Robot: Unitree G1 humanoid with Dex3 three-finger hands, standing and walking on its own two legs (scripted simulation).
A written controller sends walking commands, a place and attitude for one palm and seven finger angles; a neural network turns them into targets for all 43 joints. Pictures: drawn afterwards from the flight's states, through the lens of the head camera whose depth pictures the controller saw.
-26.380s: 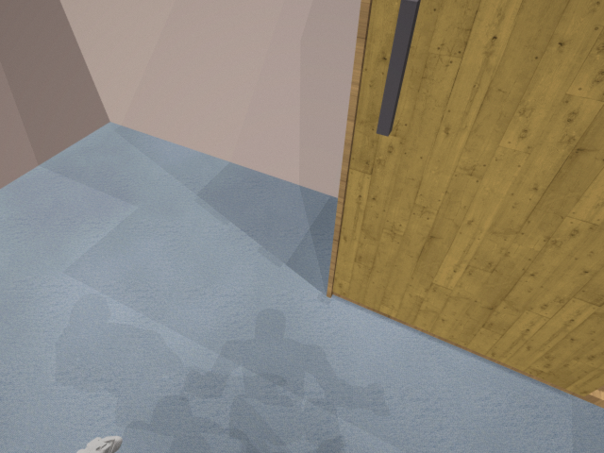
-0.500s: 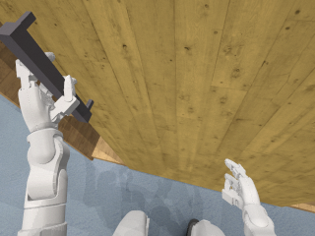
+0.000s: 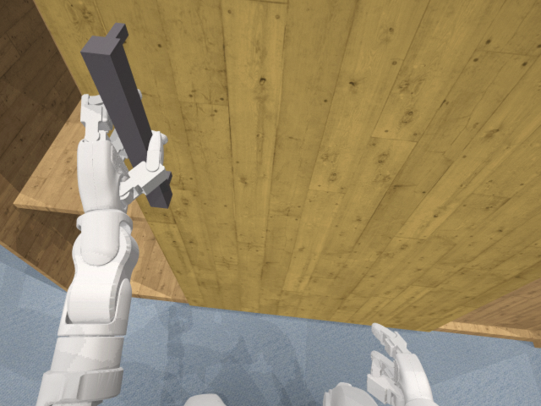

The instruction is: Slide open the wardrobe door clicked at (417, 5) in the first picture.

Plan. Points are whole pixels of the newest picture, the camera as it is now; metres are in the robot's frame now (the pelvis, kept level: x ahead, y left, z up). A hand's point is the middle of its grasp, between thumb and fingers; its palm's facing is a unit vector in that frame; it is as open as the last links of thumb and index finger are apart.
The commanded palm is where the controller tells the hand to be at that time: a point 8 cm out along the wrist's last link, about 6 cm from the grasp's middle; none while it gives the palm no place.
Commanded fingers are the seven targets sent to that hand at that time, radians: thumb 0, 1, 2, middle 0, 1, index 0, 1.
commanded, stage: step sideways, sliding the door along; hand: left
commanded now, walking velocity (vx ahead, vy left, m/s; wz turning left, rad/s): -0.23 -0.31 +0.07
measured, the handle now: (144, 131) +0.39 +0.24 +0.15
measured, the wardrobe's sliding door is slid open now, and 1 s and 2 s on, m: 0.42 0.63 0.63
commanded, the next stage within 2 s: stop walking and hold the door there in 1.18 s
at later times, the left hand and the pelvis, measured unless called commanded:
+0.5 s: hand (250, 173) +0.35 +0.09 +0.15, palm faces +0.32 -0.95 +0.00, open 7.5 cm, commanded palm +0.32 +0.09 +0.13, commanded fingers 0.00 0.90 0.90 -0.45 -1.40 -0.45 -1.40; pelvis -0.05 -0.11 -0.01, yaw +1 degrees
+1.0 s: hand (331, 177) +0.36 +0.00 +0.15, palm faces +0.44 -0.90 -0.05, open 7.3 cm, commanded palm +0.33 -0.03 +0.14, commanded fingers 0.00 0.90 0.90 -0.45 -1.40 -0.45 -1.40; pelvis -0.04 -0.24 -0.02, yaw +7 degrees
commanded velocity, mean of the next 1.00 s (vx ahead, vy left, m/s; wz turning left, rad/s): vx -0.05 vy -0.30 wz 0.04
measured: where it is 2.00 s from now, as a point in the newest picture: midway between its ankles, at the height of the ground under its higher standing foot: outside the picture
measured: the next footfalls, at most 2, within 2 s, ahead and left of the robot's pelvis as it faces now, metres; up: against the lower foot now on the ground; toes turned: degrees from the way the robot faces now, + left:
right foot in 0.12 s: +0.03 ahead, -0.19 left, +0.00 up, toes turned -5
left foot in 0.36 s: +0.00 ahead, +0.00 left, +0.00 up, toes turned +11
